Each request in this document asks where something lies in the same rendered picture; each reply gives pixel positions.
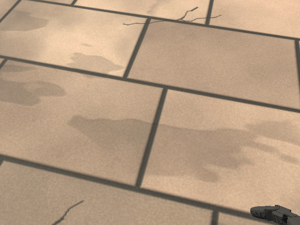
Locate right robot hand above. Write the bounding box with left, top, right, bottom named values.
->
left=250, top=204, right=300, bottom=225

